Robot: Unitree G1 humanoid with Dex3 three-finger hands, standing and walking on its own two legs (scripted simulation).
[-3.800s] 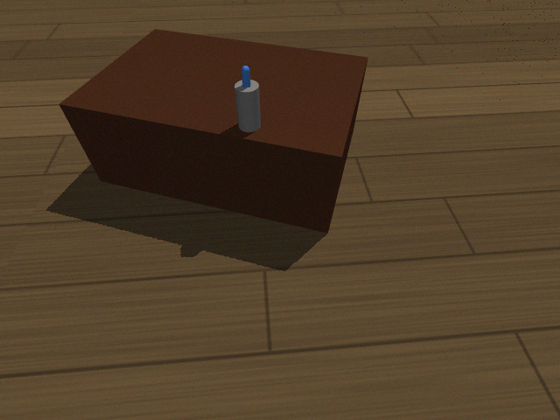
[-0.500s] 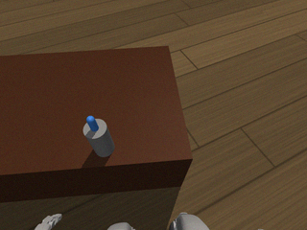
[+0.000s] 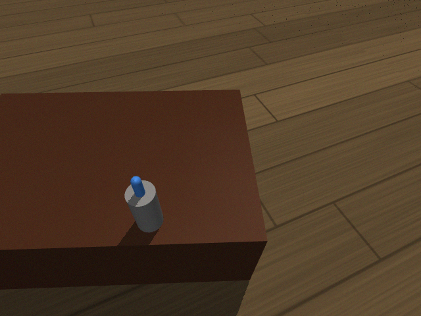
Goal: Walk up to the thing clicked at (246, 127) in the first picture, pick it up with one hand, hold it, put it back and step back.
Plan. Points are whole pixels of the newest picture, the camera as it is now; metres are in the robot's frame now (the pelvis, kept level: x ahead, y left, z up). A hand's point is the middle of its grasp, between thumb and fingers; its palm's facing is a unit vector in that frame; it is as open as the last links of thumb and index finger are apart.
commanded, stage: walk up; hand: left
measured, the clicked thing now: (143, 201) +0.46 +0.21 -0.20
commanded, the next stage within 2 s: stand in 1.16 s
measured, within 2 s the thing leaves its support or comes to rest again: neither
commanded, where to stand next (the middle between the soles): +0.06 -0.01 m, yaw +1 degrees
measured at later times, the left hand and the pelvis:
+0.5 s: hand out of the picture +0.11 +0.24 -0.15, palm faces +0.03 -0.95 -0.31, open 7.3 cm; pelvis +0.02 +0.00 +0.01, yaw +1 degrees
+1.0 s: hand out of the picture +0.10 +0.25 -0.15, palm faces +0.04 -0.95 -0.32, open 7.3 cm; pelvis +0.02 -0.01 +0.01, yaw +1 degrees
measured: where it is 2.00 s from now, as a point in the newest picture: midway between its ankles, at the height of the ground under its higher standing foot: outside the picture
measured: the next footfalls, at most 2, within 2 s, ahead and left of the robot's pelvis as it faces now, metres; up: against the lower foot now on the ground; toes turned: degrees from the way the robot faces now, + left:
none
